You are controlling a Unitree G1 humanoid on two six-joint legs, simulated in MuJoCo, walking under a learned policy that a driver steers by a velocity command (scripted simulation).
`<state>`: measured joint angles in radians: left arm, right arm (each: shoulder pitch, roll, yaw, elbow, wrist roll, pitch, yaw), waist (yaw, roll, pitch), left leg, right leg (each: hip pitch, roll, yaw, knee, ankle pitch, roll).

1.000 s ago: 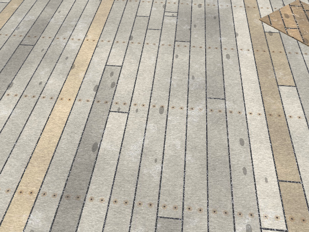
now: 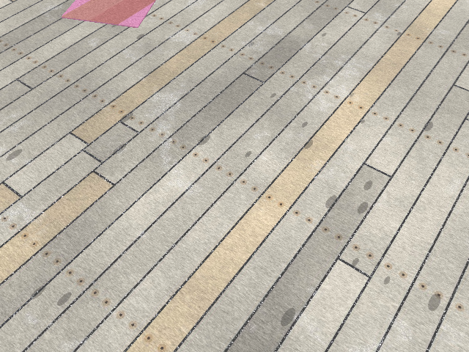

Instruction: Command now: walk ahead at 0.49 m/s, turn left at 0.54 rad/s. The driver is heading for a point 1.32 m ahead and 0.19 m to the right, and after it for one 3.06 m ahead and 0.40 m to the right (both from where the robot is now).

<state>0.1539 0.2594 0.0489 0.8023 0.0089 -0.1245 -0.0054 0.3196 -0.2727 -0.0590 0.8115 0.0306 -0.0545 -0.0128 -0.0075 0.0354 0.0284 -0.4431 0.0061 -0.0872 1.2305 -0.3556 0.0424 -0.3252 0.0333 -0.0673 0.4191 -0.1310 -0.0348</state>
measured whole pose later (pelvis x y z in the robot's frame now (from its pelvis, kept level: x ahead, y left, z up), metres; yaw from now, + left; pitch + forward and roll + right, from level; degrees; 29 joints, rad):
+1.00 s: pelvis +0.53 +0.02 -0.02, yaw -14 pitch +2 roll +1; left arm 0.13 0.28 0.08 0.74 -0.02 -0.05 -0.05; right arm 0.28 -0.27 -0.06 0.83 0.03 -0.10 -0.01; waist -0.01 0.00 0.06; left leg -0.26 0.05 0.02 1.20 -0.48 -0.01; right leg -0.46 0.07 -0.04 0.63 -0.20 -0.11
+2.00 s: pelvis +0.96 -0.13 +0.00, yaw -27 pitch +2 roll +0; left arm 0.08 0.21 0.03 0.69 0.02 -0.03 0.01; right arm 0.24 -0.29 -0.04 0.83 0.01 0.01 -0.02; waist -0.03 0.03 0.02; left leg -0.42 0.01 -0.04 1.01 -0.56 -0.06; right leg -0.39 0.00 -0.04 0.48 -0.12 -0.04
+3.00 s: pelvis +1.26 -0.19 +0.01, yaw -1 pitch +2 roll -2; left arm 0.32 0.25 0.06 0.90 -0.01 -0.10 -0.02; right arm 0.23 -0.29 -0.06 0.71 0.01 -0.07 0.00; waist 0.04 0.06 0.00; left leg -0.62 0.09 -0.04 1.00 -0.25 0.01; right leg -0.11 0.05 -0.02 0.28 -0.21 -0.04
